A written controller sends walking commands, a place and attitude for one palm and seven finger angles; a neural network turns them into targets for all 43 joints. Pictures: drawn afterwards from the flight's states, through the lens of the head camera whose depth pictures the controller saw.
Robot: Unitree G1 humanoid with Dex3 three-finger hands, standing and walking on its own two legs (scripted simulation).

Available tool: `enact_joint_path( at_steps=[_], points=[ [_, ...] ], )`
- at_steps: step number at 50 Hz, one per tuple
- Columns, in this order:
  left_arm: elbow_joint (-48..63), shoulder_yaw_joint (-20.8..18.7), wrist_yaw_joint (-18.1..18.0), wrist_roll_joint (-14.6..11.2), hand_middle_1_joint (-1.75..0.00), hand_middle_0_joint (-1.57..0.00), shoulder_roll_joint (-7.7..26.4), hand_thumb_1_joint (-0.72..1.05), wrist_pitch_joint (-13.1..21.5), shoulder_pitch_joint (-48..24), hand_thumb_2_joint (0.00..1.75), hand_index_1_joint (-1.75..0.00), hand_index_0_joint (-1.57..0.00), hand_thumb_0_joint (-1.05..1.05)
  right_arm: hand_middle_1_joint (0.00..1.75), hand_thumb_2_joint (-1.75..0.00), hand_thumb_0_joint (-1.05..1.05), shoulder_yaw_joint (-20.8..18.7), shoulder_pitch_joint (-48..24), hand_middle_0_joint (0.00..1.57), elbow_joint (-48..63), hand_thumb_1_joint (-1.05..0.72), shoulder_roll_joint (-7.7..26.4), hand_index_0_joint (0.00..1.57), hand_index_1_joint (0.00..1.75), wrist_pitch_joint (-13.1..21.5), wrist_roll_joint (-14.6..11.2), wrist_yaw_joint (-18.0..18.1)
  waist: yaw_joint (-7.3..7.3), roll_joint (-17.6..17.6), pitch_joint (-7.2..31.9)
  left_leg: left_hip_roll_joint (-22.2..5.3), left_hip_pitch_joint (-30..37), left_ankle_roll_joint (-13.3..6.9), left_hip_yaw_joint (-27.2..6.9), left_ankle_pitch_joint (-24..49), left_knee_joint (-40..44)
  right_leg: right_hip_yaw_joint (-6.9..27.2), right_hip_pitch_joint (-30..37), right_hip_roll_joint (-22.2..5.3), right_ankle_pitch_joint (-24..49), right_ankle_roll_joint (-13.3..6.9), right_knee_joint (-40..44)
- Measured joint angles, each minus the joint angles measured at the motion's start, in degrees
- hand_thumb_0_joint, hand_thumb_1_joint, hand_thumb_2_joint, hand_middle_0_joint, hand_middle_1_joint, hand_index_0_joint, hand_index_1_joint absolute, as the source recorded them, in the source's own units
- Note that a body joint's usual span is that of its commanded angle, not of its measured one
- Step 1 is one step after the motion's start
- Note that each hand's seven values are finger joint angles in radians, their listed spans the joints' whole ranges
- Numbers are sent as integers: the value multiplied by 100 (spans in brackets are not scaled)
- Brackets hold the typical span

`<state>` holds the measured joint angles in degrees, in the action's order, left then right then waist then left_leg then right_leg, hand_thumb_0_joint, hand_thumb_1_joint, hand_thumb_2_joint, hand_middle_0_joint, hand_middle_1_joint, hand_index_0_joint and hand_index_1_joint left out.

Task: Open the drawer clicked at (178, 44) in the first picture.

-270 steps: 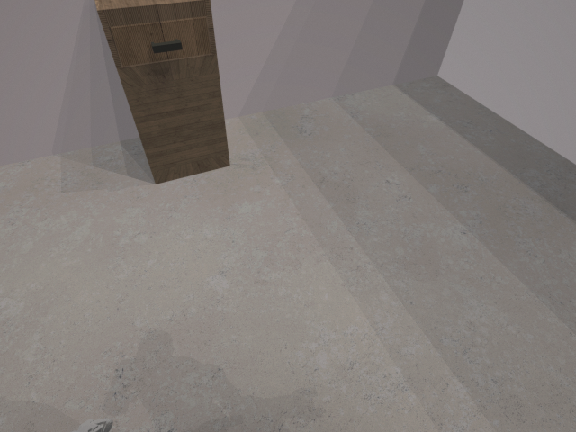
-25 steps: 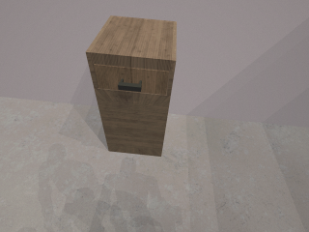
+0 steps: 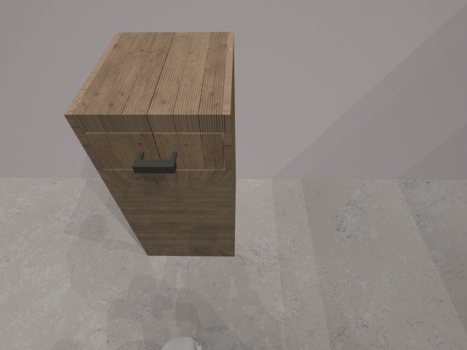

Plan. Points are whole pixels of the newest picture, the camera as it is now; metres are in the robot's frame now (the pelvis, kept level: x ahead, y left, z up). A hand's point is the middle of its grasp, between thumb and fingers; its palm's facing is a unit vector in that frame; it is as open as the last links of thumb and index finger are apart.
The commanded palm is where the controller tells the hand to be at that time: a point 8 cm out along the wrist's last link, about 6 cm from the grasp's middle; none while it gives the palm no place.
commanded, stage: come to a stop and stand still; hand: left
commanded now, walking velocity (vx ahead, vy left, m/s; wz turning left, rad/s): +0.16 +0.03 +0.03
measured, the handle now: (156, 160) +0.58 +0.23 -0.08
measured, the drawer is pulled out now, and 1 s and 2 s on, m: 0.00 0.00 0.00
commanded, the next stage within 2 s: look again from close up in 1.48 s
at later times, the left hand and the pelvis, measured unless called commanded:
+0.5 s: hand out of the picture +0.08 +0.21 -0.18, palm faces +0.00 -0.97 -0.24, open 7.4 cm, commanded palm none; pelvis +0.04 +0.01 +0.00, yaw -3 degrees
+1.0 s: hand out of the picture +0.02 +0.16 -0.16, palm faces +0.06 -0.96 -0.26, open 7.3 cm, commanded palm none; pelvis +0.03 -0.02 +0.01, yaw -1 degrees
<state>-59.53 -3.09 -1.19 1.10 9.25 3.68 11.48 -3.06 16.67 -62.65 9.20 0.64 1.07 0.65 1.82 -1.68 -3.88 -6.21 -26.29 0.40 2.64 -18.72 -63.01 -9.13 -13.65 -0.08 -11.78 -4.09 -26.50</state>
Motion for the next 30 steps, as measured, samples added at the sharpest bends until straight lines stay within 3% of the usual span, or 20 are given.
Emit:
enact_joint_path(
  at_steps=[5, 10, 15, 18, 22, 25, 29, 30],
  points=[
    [-212, 67, 22, 38, -30, -20, -38, 94, -52, 292, 90, -30, -20, 0, 30, -90, 1, 2, -407, 20, 164, -92, 55, 19, 30, -13, -5, 21, -130, 1, 105, -30, 4, 101, 90, 210, 1506, 21, 368, 46, -53, 79, 335],
    [-388, 156, -24, -10, -30, -20, -134, 92, -252, 496, 90, -30, -20, 0, 30, -90, 1, 111, -618, 20, 146, -93, 56, 19, 30, 39, -56, 76, -279, 21, 133, 83, 800, 101, 55, 1046, 3169, 58, 495, 88, -494, 263, -90],
    [-307, 138, -73, -24, -30, -20, -36, 91, -494, 428, 90, -30, -20, 1, 30, -90, 0, 180, -845, 20, 216, -93, -192, 20, 30, -51, -55, 151, -432, 484, 19, 308, 969, -101, 319, 692, 3307, 333, 234, -174, -1112, 408, -828],
    [-169, 96, -46, -5, -30, -20, -6, 91, -604, 287, 90, -30, -20, 1, 30, -90, 0, 149, -1024, 20, 372, -92, -211, 20, 30, -95, -41, 225, -383, 403, -137, 264, 907, -130, 348, 867, 3484, 566, -295, -96, -1762, 433, -2070],
    [26, -10, -25, 10, -30, -20, 127, 91, -652, 153, 90, -30, -20, 1, 30, -90, 0, 92, -1163, 20, 488, -92, -149, 20, 30, -179, -6, 217, -314, 272, -248, 144, 778, -69, 377, 1054, 3615, 780, -741, -57, -1800, 526, -2948],
    [123, -76, -17, 7, -30, -20, 250, 91, -677, 71, 90, -30, -20, 1, 30, -90, 0, 39, -1126, 20, 499, -91, -75, 20, 30, -218, 14, 179, -254, 212, -230, 76, 689, 24, 379, 1136, 3612, 790, -676, -141, -1726, 548, -2643],
    [205, -71, -7, 16, -30, -19, 348, 91, -547, 92, 90, -30, -20, 1, 30, -90, 0, -30, -907, 20, 422, -91, 59, 20, 30, -295, 13, 97, -188, 156, -35, 68, 491, 172, 330, 1101, 3353, 730, 21, -286, -1093, 496, -867],
    [164, -61, -22, 43, -30, -19, 324, 91, -489, 102, 90, -30, -20, 1, 30, -90, 0, -49, -856, 20, 372, -91, 104, 20, 30, -336, -11, 79, -188, 101, 2, 64, 411, 200, 258, 850, 3140, 712, 59, -264, -1004, 456, -763]
  ],
)
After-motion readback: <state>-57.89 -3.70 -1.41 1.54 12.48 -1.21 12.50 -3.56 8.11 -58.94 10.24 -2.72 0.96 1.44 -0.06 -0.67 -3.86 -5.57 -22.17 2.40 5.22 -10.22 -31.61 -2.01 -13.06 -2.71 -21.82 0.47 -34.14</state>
